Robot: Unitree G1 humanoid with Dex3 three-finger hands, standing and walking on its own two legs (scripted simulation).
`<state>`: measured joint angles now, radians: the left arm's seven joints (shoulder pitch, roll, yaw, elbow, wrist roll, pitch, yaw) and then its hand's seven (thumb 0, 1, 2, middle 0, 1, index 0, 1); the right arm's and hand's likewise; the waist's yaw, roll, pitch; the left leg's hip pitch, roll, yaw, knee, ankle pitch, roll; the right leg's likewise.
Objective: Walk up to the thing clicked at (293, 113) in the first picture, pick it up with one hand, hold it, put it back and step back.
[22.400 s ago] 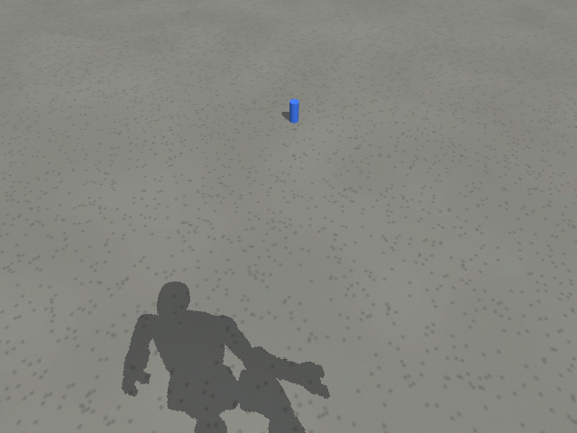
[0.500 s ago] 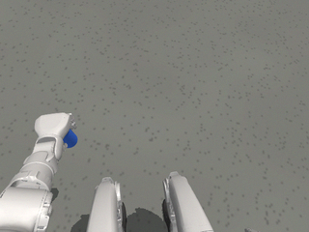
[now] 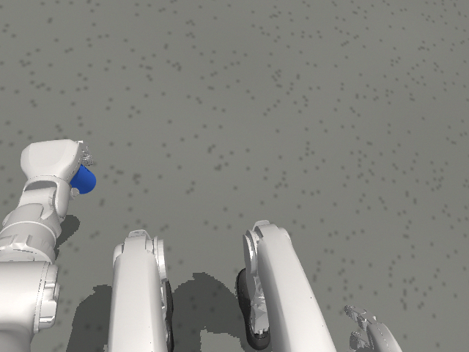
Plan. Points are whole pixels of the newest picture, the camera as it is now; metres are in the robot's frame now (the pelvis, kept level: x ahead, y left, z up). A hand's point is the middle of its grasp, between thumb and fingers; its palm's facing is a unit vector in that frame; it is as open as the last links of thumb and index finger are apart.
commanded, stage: crouch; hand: left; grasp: from above
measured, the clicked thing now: (72, 175) +0.43 +0.28 -0.22
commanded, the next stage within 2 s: lower in 0.54 s
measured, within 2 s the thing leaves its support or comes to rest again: rests again in 1.40 s
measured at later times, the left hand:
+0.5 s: hand (78, 182) +0.42 +0.27 -0.24, palm faces -0.45 -0.06 -0.89, open 7.7 cm
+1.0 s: hand (87, 186) +0.42 +0.27 -0.29, palm faces -0.48 -0.07 -0.88, open 7.7 cm
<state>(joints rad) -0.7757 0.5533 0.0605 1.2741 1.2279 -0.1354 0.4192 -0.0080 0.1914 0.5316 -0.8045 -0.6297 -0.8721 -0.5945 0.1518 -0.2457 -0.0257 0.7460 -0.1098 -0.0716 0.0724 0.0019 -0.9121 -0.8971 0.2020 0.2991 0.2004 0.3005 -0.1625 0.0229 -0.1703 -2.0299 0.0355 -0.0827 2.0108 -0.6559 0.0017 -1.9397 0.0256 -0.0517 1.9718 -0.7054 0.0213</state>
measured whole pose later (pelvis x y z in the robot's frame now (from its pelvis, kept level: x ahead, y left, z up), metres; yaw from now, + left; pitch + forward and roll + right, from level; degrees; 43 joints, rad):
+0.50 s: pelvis -0.01 +0.00 -0.06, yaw -1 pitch +37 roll -6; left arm -0.83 0.62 0.10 1.32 1.23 -0.16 0.40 -0.02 0.20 0.52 -0.82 -0.60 -0.88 -0.58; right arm 0.17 -0.25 -0.01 0.76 -0.12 -0.06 0.11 0.00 -0.92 -0.90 0.20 0.30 0.20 0.30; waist -0.19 0.01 -0.10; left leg -2.19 0.04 -0.10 2.20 -0.66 0.00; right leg -2.10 0.04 -0.06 2.16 -0.71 0.02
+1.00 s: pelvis -0.02 -0.01 -0.11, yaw -3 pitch +34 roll -7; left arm -0.89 0.70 0.12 1.43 1.26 -0.22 0.42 -0.02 0.19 0.52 -0.83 -0.58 -0.89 -0.57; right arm 0.13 -0.27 0.04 0.77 -0.15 -0.07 0.13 0.00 -0.92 -0.90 0.20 0.30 0.20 0.30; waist -0.21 -0.02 -0.03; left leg -2.29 0.04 -0.13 2.35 -0.66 -0.01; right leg -2.20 0.05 -0.08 2.30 -0.70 0.02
